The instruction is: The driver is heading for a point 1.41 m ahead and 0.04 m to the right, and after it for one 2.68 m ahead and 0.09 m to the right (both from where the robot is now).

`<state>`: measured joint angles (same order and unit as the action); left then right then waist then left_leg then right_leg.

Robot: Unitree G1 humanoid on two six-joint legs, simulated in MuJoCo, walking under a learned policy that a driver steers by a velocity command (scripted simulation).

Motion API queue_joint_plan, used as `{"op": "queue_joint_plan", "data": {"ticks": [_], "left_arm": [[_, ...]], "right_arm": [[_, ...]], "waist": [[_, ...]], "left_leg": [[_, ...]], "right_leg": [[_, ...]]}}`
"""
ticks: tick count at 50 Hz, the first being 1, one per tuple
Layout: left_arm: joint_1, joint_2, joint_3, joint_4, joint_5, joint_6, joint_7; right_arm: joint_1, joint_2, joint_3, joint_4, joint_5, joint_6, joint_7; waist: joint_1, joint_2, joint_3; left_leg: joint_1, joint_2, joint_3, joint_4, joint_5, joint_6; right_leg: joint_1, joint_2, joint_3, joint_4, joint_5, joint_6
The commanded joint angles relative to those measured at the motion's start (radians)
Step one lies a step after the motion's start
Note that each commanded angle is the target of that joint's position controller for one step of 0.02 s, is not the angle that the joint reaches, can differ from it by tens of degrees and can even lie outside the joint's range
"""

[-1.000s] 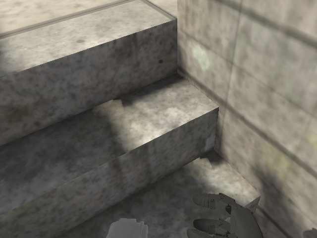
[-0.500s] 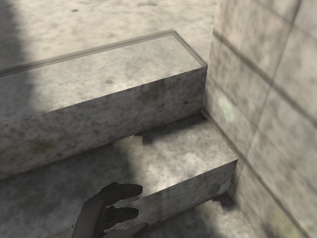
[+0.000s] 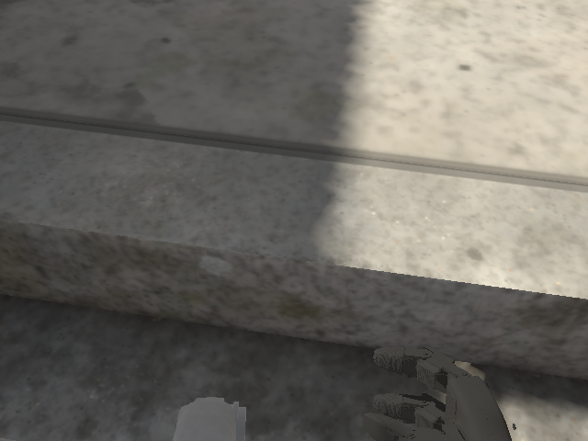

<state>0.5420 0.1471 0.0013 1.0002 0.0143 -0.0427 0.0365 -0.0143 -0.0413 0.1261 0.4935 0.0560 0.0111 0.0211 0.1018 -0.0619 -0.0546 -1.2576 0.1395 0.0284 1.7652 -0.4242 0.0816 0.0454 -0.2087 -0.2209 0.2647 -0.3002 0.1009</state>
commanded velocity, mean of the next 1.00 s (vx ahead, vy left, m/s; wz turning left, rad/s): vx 0.50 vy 0.00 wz -0.08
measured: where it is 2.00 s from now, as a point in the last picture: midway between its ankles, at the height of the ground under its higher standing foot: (385, 99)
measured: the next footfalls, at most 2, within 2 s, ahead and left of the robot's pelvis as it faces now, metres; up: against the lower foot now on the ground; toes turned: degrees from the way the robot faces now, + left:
left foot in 0.02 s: +0.19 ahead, +0.15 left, +0.21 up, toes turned +6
right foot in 0.62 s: +0.38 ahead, +0.01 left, +0.42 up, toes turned -2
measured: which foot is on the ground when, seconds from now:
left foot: up 0.00-0.00, down 0.02-0.66, up 0.68-1.00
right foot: down 0.00-0.06, up 0.08-0.60, down 0.62-1.00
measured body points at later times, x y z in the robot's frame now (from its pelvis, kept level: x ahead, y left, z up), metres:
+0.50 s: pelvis +0.22 +0.08 +0.23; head +0.21 +0.13 +0.67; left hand +0.43 +0.19 +0.14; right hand +0.17 -0.12 +0.09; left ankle +0.15 +0.15 -0.53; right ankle +0.35 -0.04 -0.12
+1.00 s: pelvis +0.46 +0.10 +0.43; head +0.48 +0.07 +0.88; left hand +0.41 +0.26 +0.29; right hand +0.75 -0.01 +0.44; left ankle +0.64 +0.20 -0.04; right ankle +0.34 +0.02 -0.32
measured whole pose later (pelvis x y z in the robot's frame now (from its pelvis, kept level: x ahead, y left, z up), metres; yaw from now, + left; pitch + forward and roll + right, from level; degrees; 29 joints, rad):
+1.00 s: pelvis +0.46 +0.10 +0.43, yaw -10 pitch +6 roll +5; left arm 0.50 0.01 -0.07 1.05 -0.01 -0.02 -0.01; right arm -0.16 0.03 0.22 0.52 -0.03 -0.13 0.04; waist 0.04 -0.04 -0.07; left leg -1.37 0.09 0.12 1.79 -0.28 0.06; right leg -0.09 -0.01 0.17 0.29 -0.29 -0.07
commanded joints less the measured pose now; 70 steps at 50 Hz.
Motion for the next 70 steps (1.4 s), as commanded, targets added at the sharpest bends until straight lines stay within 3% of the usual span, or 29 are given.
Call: {"op": "queue_joint_plan", "data": {"ticks": [1, 2, 3, 4, 5, 8, 12, 14, 18, 22, 25, 27, 30, 33, 34, 35, 37, 39, 43, 48, 50, 52, 53, 54, 55, 57, 59, 64, 70], "left_arm": [[0.025, 0.335, 0.048, 0.005, -0.017, -0.039, -0.017], [-0.091, 0.453, 0.082, -0.058, -0.042, -0.064, -0.030], [-0.089, 0.329, 0.056, -0.154, -0.023, -0.096, -0.054], [-0.155, 0.231, 0.047, -0.130, -0.018, -0.117, -0.083], [-0.184, 0.193, 0.071, -0.136, -0.026, -0.113, -0.103], [-0.486, -0.026, -0.007, -0.351, 0.020, -0.073, -0.071], [-0.307, -0.071, -0.076, -0.326, 0.000, -0.073, -0.087], [-0.373, -0.113, -0.097, -0.312, -0.026, -0.058, -0.069], [-0.517, -0.121, -0.128, -0.359, -0.036, -0.045, -0.030], [-0.683, -0.160, -0.164, -0.390, -0.064, -0.024, -0.013], [-0.730, -0.140, -0.165, -0.419, -0.076, -0.045, -0.063], [-0.678, -0.106, -0.148, -0.406, -0.042, -0.064, -0.104], [-0.436, 0.101, -0.076, -0.303, 0.015, -0.014, -0.114], [-0.292, 0.189, -0.010, -0.236, -0.001, 0.053, -0.113], [-0.147, 0.228, -0.003, -0.143, 0.047, 0.092, -0.084], [-0.051, 0.049, -0.047, -0.055, 0.096, 0.079, -0.068], [-0.169, -0.032, -0.057, -0.016, 0.039, 0.037, -0.086], [-0.198, -0.088, -0.070, 0.012, 0.042, 0.019, -0.102], [-0.310, -0.057, -0.076, -0.018, 0.040, 0.009, -0.096], [0.093, 0.054, -0.024, 0.039, -0.038, 0.045, -0.026], [0.146, 0.084, -0.008, 0.041, -0.039, -0.009, -0.024], [-0.019, 0.258, 0.048, -0.001, -0.013, -0.040, -0.014], [-0.177, 0.266, 0.054, -0.064, 0.008, -0.059, -0.019], [-0.185, 0.122, 0.038, -0.102, 0.000, -0.086, -0.060], [-0.246, 0.025, 0.024, -0.112, 0.018, -0.088, -0.102], [-0.442, -0.067, 0.002, -0.296, -0.010, -0.044, -0.144], [-0.290, -0.038, -0.003, -0.294, -0.021, 0.009, -0.133], [-0.287, -0.027, -0.029, -0.332, -0.026, 0.029, -0.051], [-0.450, 0.114, 0.014, -0.320, -0.050, 0.012, -0.087]], "right_arm": [[0.008, -0.176, -0.091, -0.119, -0.010, -0.017, 0.014], [0.208, -0.310, -0.148, -0.087, -0.049, -0.005, 0.011], [0.347, -0.455, -0.199, -0.016, -0.062, 0.004, -0.016], [0.450, -0.523, -0.216, 0.075, -0.085, 0.019, -0.046], [0.451, -0.430, -0.186, 0.146, -0.085, 0.022, -0.027], [0.226, -0.175, -0.122, 0.262, -0.065, -0.010, 0.019], [0.225, -0.074, -0.092, 0.368, -0.088, -0.023, 0.042], [0.294, -0.083, -0.084, 0.433, -0.122, -0.037, 0.040], [0.295, -0.143, -0.074, 0.471, -0.096, -0.051, 0.034], [0.548, -0.172, -0.070, 0.610, -0.104, -0.059, -0.029], [0.560, -0.158, -0.063, 0.657, -0.085, -0.024, -0.048], [0.444, -0.139, -0.038, 0.656, -0.070, -0.022, -0.052], [0.382, -0.452, -0.108, 0.590, -0.035, -0.041, -0.066], [0.449, -0.352, -0.122, 0.511, -0.104, -0.083, -0.054], [0.243, -0.224, -0.096, 0.430, -0.121, -0.126, -0.001], [0.181, -0.153, -0.099, 0.369, -0.094, -0.165, 0.058], [0.033, -0.060, -0.064, 0.193, -0.067, -0.171, 0.078], [0.067, 0.043, 0.004, 0.154, -0.083, -0.173, 0.063], [0.072, -0.036, 0.022, 0.107, -0.068, -0.154, 0.056], [-0.445, 0.067, 0.094, -0.139, -0.103, -0.169, 0.011], [-0.358, 0.012, 0.025, -0.113, -0.080, -0.169, 0.000], [0.105, -0.255, -0.112, 0.007, -0.058, -0.143, -0.004], [0.354, -0.387, -0.163, 0.086, -0.069, -0.142, 0.010], [0.467, -0.432, -0.188, 0.160, -0.105, -0.120, -0.003], [0.418, -0.392, -0.185, 0.178, -0.135, -0.082, -0.035], [0.243, -0.116, -0.120, 0.279, -0.077, -0.060, -0.061], [0.128, 0.051, -0.076, 0.389, -0.098, -0.084, -0.042], [0.129, -0.140, -0.129, 0.438, -0.091, -0.109, -0.021], [0.316, -0.335, -0.178, 0.438, -0.047, -0.129, -0.029]], "waist": [[-0.208, -0.218, -0.138], [-0.347, -0.258, -0.255], [-0.298, 0.157, -0.419], [-0.258, 0.416, -0.588], [-0.201, 0.331, -0.566], [-0.058, 0.177, 0.002], [0.029, 0.128, 0.054], [-0.013, 0.143, 0.092], [-0.035, 0.162, 0.132], [-0.160, 0.245, 0.033], [-0.148, 0.158, 0.054], [-0.058, 0.125, -0.129], [0.103, 0.266, -0.394], [0.068, 0.112, -0.300], [0.074, -0.230, -0.255], [0.031, -0.132, -0.217], [-0.101, 0.062, 0.102], [-0.160, 0.124, 0.143], [-0.265, 0.106, 0.189], [-0.027, 0.042, 0.056], [-0.107, -0.076, -0.161], [-0.351, -0.296, -0.345], [-0.445, -0.126, -0.445], [-0.376, 0.305, -0.551], [-0.365, 0.499, -0.539], [-0.193, 0.214, -0.058], [-0.024, 0.119, 0.093], [0.037, 0.147, 0.162], [-0.078, 0.069, 0.108]], "left_leg": [[0.839, -0.215, 0.224, -0.318, -0.167, 0.110], [0.973, -0.231, -0.009, -0.617, -0.058, 0.150], [1.336, 0.009, -0.620, -0.922, -0.073, 0.293], [1.398, 0.102, -1.114, -1.455, -0.279, 0.325], [1.311, 0.122, -1.070, -1.490, -0.497, 0.189], [0.762, 0.027, -0.641, -1.307, -0.436, 0.044], [0.756, -0.030, -0.249, -1.263, -0.002, -0.034], [0.740, 0.026, -0.232, -1.319, 0.057, -0.031], [0.672, 0.038, -0.127, -1.431, 0.117, -0.120], [1.005, 0.121, -0.226, -1.673, 0.234, 0.003], [1.322, 0.128, -0.088, -1.676, 0.430, -0.011], [1.057, 0.063, 0.169, -1.665, 1.381, -0.021], [1.276, 0.155, 0.120, -1.423, 2.445, 0.154], [1.049, 0.091, 0.002, -0.872, 1.931, 0.118], [0.688, -0.193, 0.018, -0.294, 0.542, 0.056], [0.471, -0.284, -0.270, 0.251, 0.343, 0.060], [0.079, -0.269, -0.291, 0.608, 0.187, 0.072], [-0.073, -0.247, -0.311, 0.676, 0.215, 0.099], [-0.031, -0.128, -0.053, 0.618, 0.262, 0.030], [0.163, -0.025, 0.130, -0.043, 0.168, -0.042], [0.778, -0.140, 0.263, -0.304, 0.021, -0.017], [0.932, -0.138, -0.003, -0.520, -0.171, 0.039], [1.154, -0.048, -0.293, -0.663, -0.259, 0.100], [1.425, 0.132, -0.789, -1.073, -0.422, 0.224], [1.358, 0.256, -1.197, -1.418, -0.483, 0.313], [0.905, 0.249, -0.815, -1.308, -0.508, 0.205], [0.614, 0.191, -0.456, -1.251, -0.362, 0.057], [0.514, 0.102, 0.035, -1.468, -0.039, 0.031], [0.925, 0.099, 0.049, -1.660, 0.170, 0.092]], "right_leg": [[-0.247, -0.126, 0.041, 0.042, 1.984, -0.296], [-0.187, -0.105, 0.071, 0.295, 2.030, -0.264], [-0.570, 0.011, 0.164, 0.712, 1.656, -0.196], [-0.681, 0.232, 0.314, 1.200, 0.398, -0.151], [-0.759, 0.230, 0.444, 1.538, 0.288, -0.158], [-1.056, 0.195, 0.367, 1.931, 0.241, -0.242], [-1.252, 0.194, 0.364, 1.987, 0.400, -0.258], [-1.421, 0.273, 0.396, 2.214, 0.454, -0.242], [-1.585, 0.317, 0.325, 2.059, 0.534, -0.195], [-1.733, 0.280, 0.167, 2.091, 0.384, -0.163], [-1.841, 0.224, 0.213, 1.911, 0.225, -0.207], [-1.161, 0.273, 0.035, 1.658, 0.273, -0.295], [-0.572, 0.309, -0.050, 1.171, -0.106, -0.238], [-0.228, 0.231, 0.534, 0.583, -0.293, -0.383], [-0.164, 0.043, 0.987, 0.226, 0.025, -0.512], [-0.172, 0.010, 1.211, 0.042, 0.050, -0.497], [-0.346, 0.033, 0.915, 0.177, 0.023, -0.415], [-0.349, 0.112, 0.657, 0.190, 0.053, -0.304], [-0.664, 0.139, 0.443, 0.031, 0.133, -0.302], [-0.557, 0.087, 0.531, -0.226, 0.200, -0.341], [-0.541, 0.094, 0.446, -0.158, 1.102, -0.335], [-0.144, 0.051, 0.456, 0.196, 1.836, -0.320], [-0.241, 0.074, 0.484, 0.478, 1.776, -0.344], [-0.595, 0.232, 0.458, 0.811, 1.059, -0.333], [-0.784, 0.371, 0.491, 1.411, 0.314, -0.277], [-1.096, 0.282, 0.438, 1.809, 0.087, -0.253], [-1.009, 0.211, 0.394, 1.772, 0.056, -0.285], [-0.858, 0.141, 0.312, 1.284, 0.179, -0.195], [-0.571, 0.101, 0.156, 0.581, 0.214, -0.170]]}}
Velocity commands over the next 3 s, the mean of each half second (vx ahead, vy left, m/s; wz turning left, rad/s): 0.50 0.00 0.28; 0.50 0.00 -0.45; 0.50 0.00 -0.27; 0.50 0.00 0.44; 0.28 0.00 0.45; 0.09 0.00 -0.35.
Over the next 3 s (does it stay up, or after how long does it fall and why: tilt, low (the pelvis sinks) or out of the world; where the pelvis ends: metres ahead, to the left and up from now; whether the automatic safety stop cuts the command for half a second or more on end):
stays up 1.25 -0.02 0.63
